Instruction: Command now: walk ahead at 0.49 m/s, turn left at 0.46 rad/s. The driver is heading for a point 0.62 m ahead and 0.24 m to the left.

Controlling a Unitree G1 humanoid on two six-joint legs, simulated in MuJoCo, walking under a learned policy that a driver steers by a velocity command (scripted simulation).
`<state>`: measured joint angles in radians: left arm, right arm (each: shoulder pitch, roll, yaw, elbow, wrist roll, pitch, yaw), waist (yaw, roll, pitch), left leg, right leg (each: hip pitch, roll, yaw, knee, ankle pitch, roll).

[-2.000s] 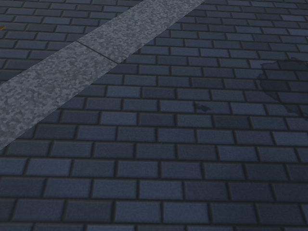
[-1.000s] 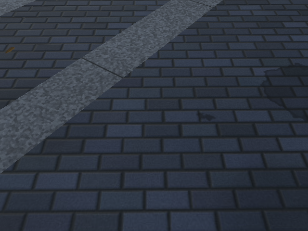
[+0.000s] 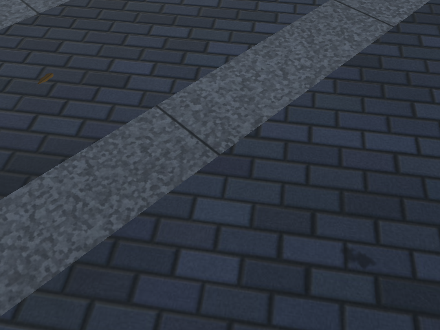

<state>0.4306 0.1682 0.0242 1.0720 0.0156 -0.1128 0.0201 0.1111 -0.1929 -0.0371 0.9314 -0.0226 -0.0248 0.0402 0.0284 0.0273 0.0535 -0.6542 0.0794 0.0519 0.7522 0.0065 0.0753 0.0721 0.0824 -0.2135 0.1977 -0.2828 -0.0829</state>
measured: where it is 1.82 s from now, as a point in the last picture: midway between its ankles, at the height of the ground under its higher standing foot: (194, 274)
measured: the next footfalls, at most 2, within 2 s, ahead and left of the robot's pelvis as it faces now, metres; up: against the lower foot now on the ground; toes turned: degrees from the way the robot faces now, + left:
left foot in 0.14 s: +0.24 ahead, +0.08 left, +0.00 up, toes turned +10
right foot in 0.68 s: +0.60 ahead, +0.00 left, +0.00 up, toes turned +25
